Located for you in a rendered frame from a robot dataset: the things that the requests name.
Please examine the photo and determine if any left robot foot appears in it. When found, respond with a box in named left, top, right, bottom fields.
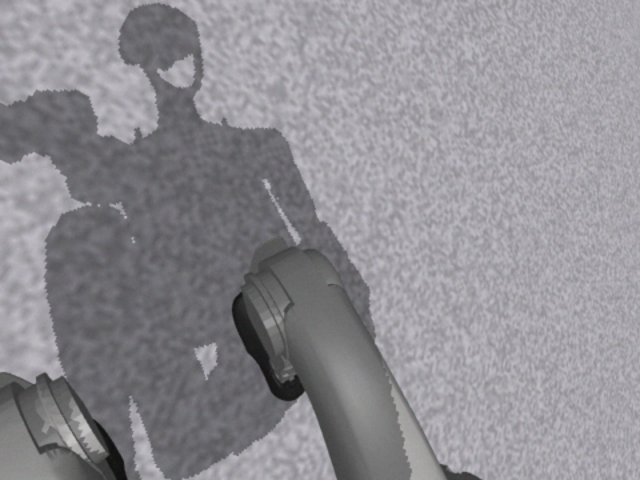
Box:
left=93, top=419, right=128, bottom=480

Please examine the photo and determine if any right robot hand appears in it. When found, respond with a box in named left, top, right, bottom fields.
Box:
left=440, top=464, right=482, bottom=480

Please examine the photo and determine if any right robot foot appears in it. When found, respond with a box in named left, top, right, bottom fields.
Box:
left=232, top=292, right=305, bottom=401

